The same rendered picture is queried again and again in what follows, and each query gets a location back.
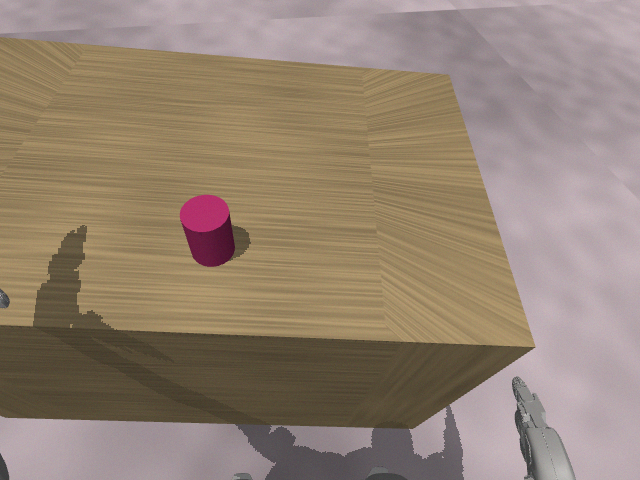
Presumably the can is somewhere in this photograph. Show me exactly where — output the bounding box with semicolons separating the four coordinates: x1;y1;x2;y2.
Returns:
180;195;235;267

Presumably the right robot hand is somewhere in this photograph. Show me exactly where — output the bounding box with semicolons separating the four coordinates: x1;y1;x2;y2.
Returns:
512;376;576;480

